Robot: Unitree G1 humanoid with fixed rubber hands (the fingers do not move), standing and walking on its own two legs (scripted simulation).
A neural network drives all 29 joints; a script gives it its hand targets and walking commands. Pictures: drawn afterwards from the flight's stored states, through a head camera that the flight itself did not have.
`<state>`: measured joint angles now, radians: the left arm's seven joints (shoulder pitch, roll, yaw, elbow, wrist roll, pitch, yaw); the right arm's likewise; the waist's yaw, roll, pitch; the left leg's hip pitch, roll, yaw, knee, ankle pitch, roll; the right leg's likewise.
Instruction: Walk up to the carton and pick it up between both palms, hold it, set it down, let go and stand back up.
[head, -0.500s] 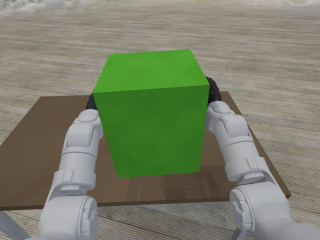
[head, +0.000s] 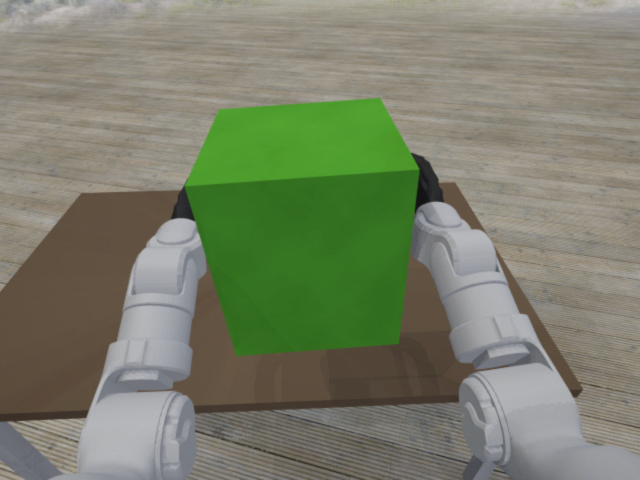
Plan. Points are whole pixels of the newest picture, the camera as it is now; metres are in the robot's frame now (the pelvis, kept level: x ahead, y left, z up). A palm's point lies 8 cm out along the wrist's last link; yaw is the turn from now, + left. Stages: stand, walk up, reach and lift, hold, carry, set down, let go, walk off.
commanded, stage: hold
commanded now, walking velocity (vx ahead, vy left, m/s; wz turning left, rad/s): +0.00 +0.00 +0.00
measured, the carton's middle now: (308, 226) +0.38 +0.01 +0.18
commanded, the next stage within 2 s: set down in 0.72 s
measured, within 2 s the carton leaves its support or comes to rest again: neither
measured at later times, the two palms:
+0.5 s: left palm (188, 228) +0.37 +0.16 +0.19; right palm (427, 212) +0.37 -0.14 +0.20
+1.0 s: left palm (189, 216) +0.38 +0.16 +0.20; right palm (427, 212) +0.38 -0.14 +0.19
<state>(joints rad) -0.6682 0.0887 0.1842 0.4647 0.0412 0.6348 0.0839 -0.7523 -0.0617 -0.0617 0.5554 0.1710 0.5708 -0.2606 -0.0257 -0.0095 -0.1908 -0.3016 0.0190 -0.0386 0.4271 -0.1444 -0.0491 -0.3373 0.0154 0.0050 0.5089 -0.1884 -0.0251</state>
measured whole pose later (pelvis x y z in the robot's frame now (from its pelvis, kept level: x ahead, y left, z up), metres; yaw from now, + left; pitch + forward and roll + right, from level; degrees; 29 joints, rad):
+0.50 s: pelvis +0.00 +0.00 +0.00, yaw +0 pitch +1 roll +1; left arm -0.67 0.09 0.18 0.46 0.04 0.63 0.08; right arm -0.75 -0.06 -0.06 0.55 0.17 0.57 -0.26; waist -0.03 -0.01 -0.19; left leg -0.30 0.02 -0.04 0.43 -0.14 -0.05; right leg -0.34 0.02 0.01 0.51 -0.19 -0.03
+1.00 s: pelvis +0.00 +0.00 +0.00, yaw +0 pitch +1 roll +1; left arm -0.74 0.05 0.31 0.58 0.13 0.51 0.02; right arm -0.75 -0.03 -0.12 0.64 0.14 0.41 -0.24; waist -0.03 -0.01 -0.19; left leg -0.30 0.02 -0.04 0.42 -0.14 -0.05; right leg -0.34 0.02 0.01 0.51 -0.19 -0.03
